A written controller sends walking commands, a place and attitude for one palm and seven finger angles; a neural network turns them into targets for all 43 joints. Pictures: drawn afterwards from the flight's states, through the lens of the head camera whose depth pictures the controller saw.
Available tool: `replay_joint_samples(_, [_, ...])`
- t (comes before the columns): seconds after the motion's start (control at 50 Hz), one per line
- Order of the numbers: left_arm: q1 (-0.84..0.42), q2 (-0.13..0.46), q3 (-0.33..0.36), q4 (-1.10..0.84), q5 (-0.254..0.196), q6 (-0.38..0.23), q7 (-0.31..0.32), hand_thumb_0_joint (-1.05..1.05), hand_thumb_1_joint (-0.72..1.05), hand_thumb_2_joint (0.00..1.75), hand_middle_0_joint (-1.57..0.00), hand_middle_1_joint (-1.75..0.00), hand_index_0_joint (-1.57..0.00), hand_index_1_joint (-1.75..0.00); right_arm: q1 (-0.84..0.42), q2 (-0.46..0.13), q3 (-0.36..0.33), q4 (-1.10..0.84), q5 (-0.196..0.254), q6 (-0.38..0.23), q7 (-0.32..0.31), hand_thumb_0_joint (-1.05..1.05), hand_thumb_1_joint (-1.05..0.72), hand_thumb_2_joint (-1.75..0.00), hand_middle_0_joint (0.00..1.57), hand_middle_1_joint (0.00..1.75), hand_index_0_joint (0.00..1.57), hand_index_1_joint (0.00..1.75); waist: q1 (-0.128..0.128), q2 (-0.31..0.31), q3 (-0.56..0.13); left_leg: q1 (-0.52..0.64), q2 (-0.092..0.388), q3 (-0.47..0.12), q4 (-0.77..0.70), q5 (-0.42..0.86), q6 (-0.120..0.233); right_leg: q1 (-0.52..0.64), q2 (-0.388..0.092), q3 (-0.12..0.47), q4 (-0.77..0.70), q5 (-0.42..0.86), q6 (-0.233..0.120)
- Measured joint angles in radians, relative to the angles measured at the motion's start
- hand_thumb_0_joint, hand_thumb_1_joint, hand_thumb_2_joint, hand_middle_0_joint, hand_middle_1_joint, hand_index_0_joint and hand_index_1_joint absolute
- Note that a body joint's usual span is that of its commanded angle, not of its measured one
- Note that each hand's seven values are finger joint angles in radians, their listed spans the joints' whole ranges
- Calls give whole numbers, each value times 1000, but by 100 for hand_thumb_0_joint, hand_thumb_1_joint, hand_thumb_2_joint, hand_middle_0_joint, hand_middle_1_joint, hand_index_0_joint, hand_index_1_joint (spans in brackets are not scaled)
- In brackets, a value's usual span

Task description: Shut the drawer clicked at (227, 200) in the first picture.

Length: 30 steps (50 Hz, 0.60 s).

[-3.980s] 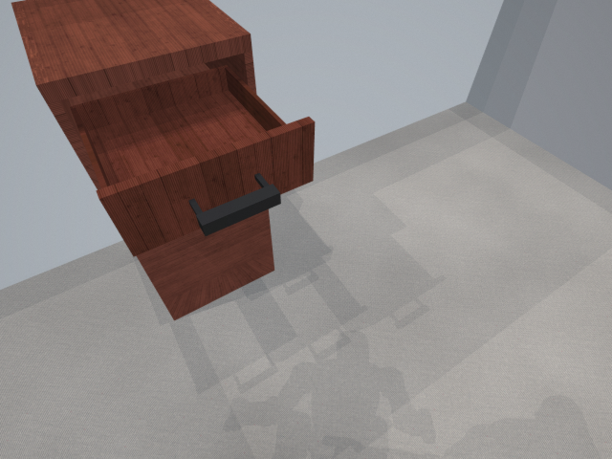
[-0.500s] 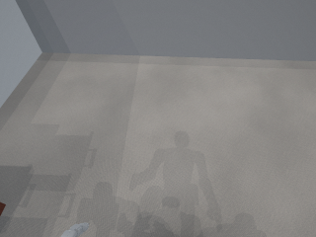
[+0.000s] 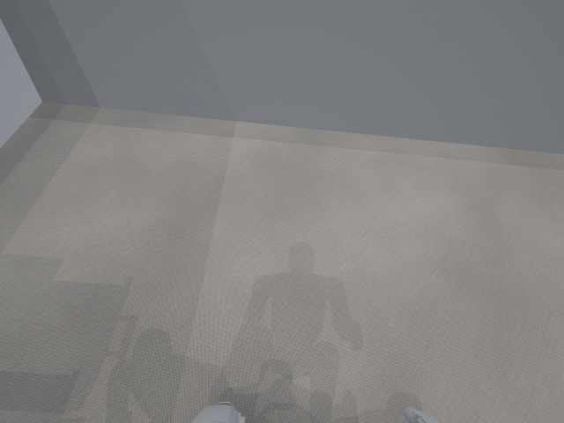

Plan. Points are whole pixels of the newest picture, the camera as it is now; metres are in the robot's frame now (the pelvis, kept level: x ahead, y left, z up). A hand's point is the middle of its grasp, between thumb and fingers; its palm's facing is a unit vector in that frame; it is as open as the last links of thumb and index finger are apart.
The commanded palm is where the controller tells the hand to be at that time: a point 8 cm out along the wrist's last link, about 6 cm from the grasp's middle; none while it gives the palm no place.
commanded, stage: walk to a spot facing it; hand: left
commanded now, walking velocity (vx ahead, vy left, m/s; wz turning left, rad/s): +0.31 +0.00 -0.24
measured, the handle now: out of the picture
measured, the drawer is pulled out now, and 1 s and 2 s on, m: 0.29 0.29 0.29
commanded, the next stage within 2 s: turn to face it in 0.16 s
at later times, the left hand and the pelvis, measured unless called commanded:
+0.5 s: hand (204, 329) +0.28 +0.16 -0.15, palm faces -0.09 -0.98 -0.16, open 7.4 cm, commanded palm none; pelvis +0.16 +0.00 +0.02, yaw -4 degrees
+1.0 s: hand (143, 374) +0.21 +0.25 -0.19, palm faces +0.31 -0.93 -0.20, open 7.3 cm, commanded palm none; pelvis +0.19 +0.04 +0.00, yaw +14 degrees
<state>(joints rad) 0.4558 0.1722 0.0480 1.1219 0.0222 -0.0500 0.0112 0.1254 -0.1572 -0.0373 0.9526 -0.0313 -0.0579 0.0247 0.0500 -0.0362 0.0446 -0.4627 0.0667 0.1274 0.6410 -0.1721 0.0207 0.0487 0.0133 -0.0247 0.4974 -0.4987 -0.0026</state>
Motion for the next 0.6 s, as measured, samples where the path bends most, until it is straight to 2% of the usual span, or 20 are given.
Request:
replay_joint_samples(0.04, [-10, 0, 3, 13, -9, 17, -4, 1, 91, 90, -20, -30, -20, -30, -6, 6, 5, -4, -5, -19, -9, 0, -91, -89, 20, 30, 20, 30, -1, -16, 19, 14, -10, 25, 59, -59, 45, -125, -10, 25, 340, -19, -19])
replay_joint_samples(0.08, [-29, -1, 4, 14, -11, 27, -6, 1, 91, 90, -20, -30, -20, -30, 9, 11, 9, 5, -2, -25, -20, 0, -91, -89, 20, 30, 20, 30, -3, -18, 22, 66, -14, 50, 39, -85, 62, -264, -12, 35, 621, 32, -30])
replay_joint_samples(0.1, [-43, 1, 7, 10, -9, 30, -8, 1, 91, 90, -20, -30, -20, -30, 23, 15, 10, 13, 0, -25, -26, 0, -91, -89, 20, 30, 20, 30, -5, -20, 20, 98, -18, 61, 7, -82, 63, -326, -21, 28, 701, 74, -30])
replay_joint_samples(0.14, [-76, 7, 15, -10, -2, 34, -13, 1, 91, 90, -20, -30, -20, -30, 59, 26, 12, 36, 2, -30, -35, 0, -91, -89, 20, 30, 20, 30, -8, -25, 16, 162, -29, 77, -69, -70, 63, -433, -46, 15, 759, 146, -23])
replay_joint_samples(0.22, [-131, 6, 30, -65, 7, 49, -15, 1, 91, 90, -20, -30, -20, -30, 128, 10, -8, 74, 13, -35, -55, -2, -95, -89, 20, 30, 20, 30, -13, -26, -4, 264, -41, 112, -189, -55, 63, -591, -81, 11, 734, 245, 0])
replay_joint_samples(0.28, [-166, 6, 40, -95, 10, 65, -22, 1, 91, 90, -20, -30, -20, -30, 177, 5, -10, 101, 13, -28, -55, -1, -94, -89, 20, 30, 20, 30, -19, -24, -18, 322, -44, 136, -241, -64, 61, -661, -104, 7, 692, 308, 20])
replay_joint_samples(0.34, [-207, 7, 39, -105, 10, 71, -19, 1, 91, 90, -20, -30, -20, -30, 223, 12, -6, 126, 12, -26, -56, -1, -93, -89, 20, 30, 20, 30, -41, -18, -20, 367, -43, 144, -270, -79, 54, -667, -122, -6, 575, 345, 33])
replay_joint_samples(0.42, [-272, 4, 22, -110, 8, 67, -9, 1, 92, 90, -20, -30, -19, -30, 279, 38, 6, 158, 8, -18, -53, 0, -92, -90, 20, 30, 19, 30, -81, -9, -6, 395, -41, 124, -265, -110, 40, -586, -127, -42, 330, 346, 37])
replay_joint_samples(0.48, [-317, -6, 10, -117, 6, 63, -3, 1, 92, 90, -20, -30, -20, -30, 316, 64, 11, 180, 5, -1, -51, 0, -91, -90, 20, 30, 19, 30, -109, 0, 4, 388, -38, 96, -217, -154, 24, -503, -104, -65, 198, 314, 36])
replay_joint_samples(0.52, [-336, -18, 4, -126, 4, 57, -1, 1, 92, 90, -20, -30, -20, -30, 339, 78, 12, 193, 6, 16, -50, 0, -91, -89, 20, 30, 20, 30, -120, 8, 4, 373, -36, 75, -163, -194, 10, -436, -84, -85, 118, 321, 37])
replay_joint_samples(0.54, [-342, -24, 1, -133, 3, 50, -1, 1, 91, 90, -20, -30, -20, -30, 351, 83, 11, 197, 8, 23, -48, 0, -91, -89, 20, 30, 20, 30, -121, 12, 1, 358, -36, 63, -123, -221, 2, -398, -79, -96, 69, 340, 23])
replay_joint_samples(0.56, [-351, -36, -1, -135, 3, 39, 2, 1, 91, 90, -20, -30, -20, -30, 351, 82, 8, 202, 12, 32, -46, 0, -91, -89, 20, 30, 20, 30, -119, 31, 4, 328, -23, 47, -59, -247, -5, -386, -72, -111, 63, 299, -3])
replay_joint_samples(0.6, [-363, -56, -10, -146, 0, 23, 5, 1, 91, 90, -20, -30, -20, -30, 329, 80, 2, 197, 19, 55, -45, 0, -91, -89, 20, 30, 20, 30, -125, 56, 22, 229, -21, -11, 166, -338, -23, -385, -77, -144, 93, 255, -26])
